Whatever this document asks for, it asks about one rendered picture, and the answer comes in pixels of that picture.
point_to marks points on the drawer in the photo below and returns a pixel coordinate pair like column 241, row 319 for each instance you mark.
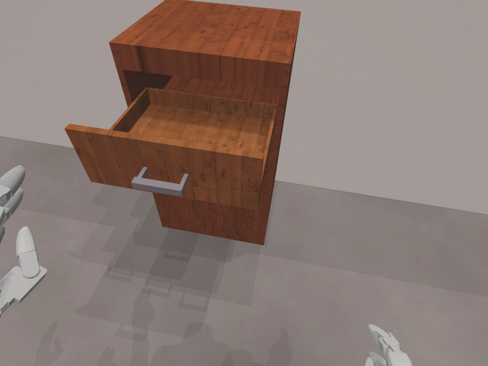
column 222, row 143

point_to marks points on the handle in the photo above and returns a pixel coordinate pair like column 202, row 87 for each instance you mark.
column 163, row 187

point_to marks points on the robot right hand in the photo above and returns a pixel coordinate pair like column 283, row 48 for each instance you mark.
column 389, row 347

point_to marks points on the cabinet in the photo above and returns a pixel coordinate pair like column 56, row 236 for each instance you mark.
column 228, row 51

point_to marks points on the robot left hand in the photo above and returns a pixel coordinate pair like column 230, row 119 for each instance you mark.
column 20, row 281

